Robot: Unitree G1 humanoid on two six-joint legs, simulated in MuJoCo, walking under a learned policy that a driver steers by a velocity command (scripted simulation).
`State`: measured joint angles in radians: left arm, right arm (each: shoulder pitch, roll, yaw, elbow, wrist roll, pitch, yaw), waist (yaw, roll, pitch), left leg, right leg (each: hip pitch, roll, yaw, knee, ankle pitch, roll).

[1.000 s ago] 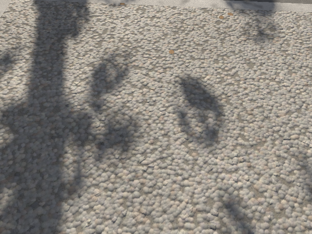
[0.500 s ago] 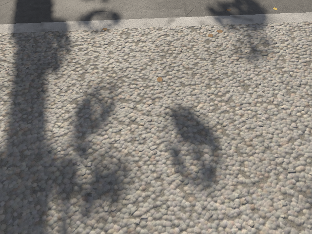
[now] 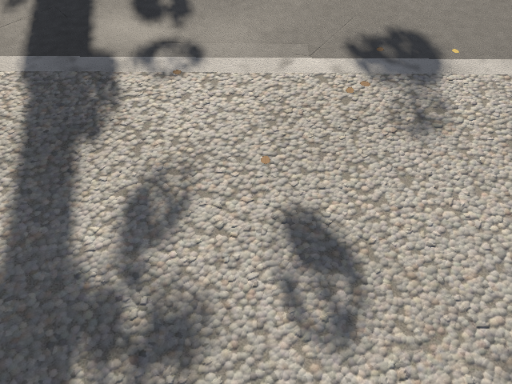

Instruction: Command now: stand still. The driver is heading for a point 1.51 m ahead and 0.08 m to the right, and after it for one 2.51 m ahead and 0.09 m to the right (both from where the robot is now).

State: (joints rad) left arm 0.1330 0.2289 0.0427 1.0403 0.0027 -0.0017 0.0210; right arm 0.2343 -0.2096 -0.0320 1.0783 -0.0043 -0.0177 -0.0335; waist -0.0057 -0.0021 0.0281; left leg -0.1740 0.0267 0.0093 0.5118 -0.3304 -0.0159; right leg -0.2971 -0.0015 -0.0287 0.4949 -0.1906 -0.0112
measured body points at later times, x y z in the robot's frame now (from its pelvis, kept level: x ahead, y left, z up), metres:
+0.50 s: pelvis +0.01 +0.00 +0.00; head +0.02 +0.01 +0.45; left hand +0.09 +0.26 -0.15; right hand +0.02 -0.24 -0.15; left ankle -0.04 +0.13 -0.74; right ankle +0.05 -0.11 -0.74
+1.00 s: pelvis +0.12 -0.03 +0.01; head +0.13 -0.04 +0.46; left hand +0.07 +0.21 -0.14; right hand +0.22 -0.29 -0.13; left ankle +0.15 +0.12 -0.65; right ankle +0.05 -0.11 -0.74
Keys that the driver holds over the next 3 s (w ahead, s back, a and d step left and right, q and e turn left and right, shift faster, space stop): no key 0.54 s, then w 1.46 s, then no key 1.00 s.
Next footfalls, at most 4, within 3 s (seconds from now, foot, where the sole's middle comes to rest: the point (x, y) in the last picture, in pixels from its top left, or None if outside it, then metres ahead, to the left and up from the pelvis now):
1.28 left None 0.47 0.12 -0.77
1.84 right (305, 287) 0.78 -0.12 -0.77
2.30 left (232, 224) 1.01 0.10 -0.77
2.58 right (310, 246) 0.93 -0.15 -0.77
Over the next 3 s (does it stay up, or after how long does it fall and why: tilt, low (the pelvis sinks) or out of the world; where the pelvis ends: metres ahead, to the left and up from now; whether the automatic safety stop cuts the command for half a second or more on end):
stays up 0.93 -0.02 0.00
